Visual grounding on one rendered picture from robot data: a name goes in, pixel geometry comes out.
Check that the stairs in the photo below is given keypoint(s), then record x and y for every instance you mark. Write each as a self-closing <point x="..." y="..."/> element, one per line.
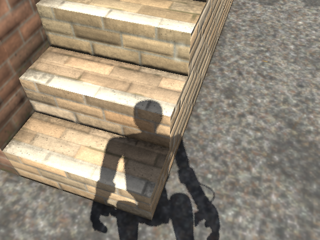
<point x="113" y="94"/>

